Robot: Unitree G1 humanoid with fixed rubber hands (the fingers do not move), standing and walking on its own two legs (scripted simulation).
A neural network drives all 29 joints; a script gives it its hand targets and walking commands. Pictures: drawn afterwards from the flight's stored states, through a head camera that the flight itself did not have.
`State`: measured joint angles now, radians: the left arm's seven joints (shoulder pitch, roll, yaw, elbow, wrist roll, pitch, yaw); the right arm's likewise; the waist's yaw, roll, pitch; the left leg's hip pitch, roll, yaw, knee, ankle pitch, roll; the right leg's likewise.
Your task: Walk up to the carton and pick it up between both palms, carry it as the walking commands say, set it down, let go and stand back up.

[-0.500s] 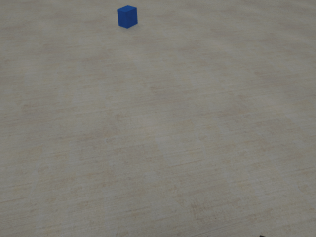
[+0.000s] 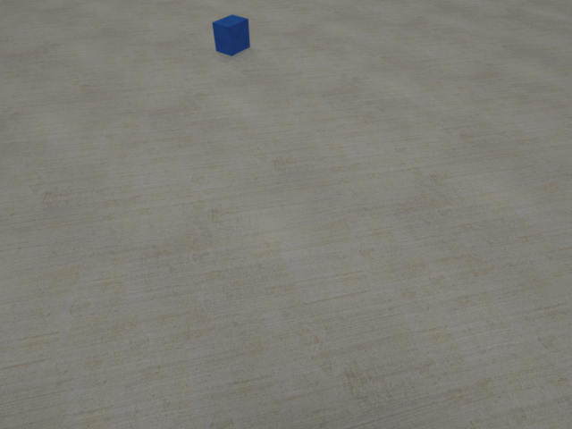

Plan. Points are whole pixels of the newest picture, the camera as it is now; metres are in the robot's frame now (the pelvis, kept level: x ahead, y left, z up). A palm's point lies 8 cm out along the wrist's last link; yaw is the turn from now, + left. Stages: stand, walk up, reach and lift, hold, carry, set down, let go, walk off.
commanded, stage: walk up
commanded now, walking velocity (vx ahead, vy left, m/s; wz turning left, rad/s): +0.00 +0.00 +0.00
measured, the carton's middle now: (231, 35) +3.24 +0.39 -0.65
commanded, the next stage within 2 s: none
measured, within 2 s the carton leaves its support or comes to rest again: neither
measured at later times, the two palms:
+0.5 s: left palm out of the picture +0.11 +0.32 -0.14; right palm out of the picture +0.12 -0.21 -0.11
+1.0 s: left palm (121, 353) +0.29 +0.28 -0.11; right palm (418, 329) +0.32 -0.24 -0.13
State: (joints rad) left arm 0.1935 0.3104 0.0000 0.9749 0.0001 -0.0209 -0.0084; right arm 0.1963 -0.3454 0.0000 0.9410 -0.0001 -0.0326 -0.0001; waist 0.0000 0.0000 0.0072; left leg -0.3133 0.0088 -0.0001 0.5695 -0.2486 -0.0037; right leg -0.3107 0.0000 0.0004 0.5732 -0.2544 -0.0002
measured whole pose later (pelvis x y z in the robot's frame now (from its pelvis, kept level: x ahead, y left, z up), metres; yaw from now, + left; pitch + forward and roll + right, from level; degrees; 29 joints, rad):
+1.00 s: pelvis +0.27 +0.01 +0.01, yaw +5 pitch -2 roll +1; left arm 0.30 0.28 0.00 0.94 0.00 -0.06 -0.02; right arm 0.27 -0.25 0.00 0.96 0.00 -0.02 0.02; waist -0.02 0.01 0.03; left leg -0.37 0.07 -0.02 1.03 -0.38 -0.03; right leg -0.20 -0.02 -0.05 0.54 -0.31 -0.02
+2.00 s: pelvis +0.74 +0.10 -0.01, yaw +5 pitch +0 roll -1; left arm 0.46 0.26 0.00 0.97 0.00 -0.04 0.00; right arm 0.17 -0.26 0.00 0.96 0.00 0.00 0.05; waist 0.04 0.00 0.06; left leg -0.43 0.08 0.03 0.66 -0.29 -0.04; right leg 0.01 -0.04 -0.06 0.50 -0.51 0.02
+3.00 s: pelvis +1.21 +0.19 +0.01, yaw +4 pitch +2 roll -1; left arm 0.23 0.26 0.00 0.94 0.00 -0.03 -0.02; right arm 0.31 -0.22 0.00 0.97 0.00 -0.06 0.03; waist 0.00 -0.03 0.02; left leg -0.27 0.07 0.07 0.54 -0.31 -0.01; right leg -0.42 -0.08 -0.05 1.09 -0.42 0.04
